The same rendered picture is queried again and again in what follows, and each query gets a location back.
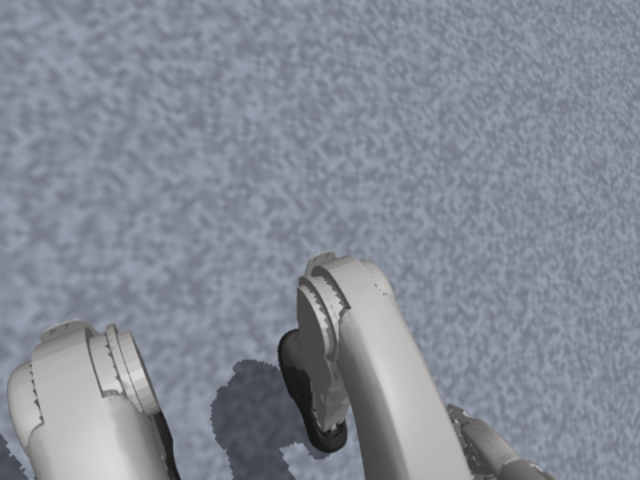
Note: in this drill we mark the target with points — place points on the right robot arm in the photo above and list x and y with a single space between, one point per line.
522 469

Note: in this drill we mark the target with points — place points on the right robot foot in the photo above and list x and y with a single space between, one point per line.
298 386

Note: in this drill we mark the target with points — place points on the left robot foot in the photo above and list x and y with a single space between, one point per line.
168 445

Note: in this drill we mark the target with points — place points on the right robot hand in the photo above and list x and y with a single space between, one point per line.
487 452

